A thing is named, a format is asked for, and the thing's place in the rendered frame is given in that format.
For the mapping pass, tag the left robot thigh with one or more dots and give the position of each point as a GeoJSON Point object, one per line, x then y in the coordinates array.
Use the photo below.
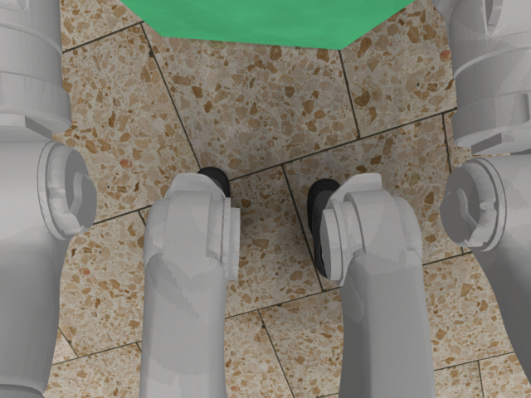
{"type": "Point", "coordinates": [185, 290]}

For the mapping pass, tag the carton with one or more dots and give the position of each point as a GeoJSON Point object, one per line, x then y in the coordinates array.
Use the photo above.
{"type": "Point", "coordinates": [326, 24]}

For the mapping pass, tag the robot right forearm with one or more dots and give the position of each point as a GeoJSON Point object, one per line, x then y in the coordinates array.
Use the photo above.
{"type": "Point", "coordinates": [490, 42]}

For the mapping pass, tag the right robot foot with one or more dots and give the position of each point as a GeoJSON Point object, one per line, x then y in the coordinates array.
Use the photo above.
{"type": "Point", "coordinates": [318, 196]}

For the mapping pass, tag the robot left forearm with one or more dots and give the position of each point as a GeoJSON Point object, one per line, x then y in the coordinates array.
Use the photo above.
{"type": "Point", "coordinates": [33, 104]}

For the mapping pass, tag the left robot upper arm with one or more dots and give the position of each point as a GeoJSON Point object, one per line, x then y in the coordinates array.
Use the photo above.
{"type": "Point", "coordinates": [46, 197]}

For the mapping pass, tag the right robot upper arm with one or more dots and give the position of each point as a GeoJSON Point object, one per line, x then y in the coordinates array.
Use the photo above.
{"type": "Point", "coordinates": [487, 207]}

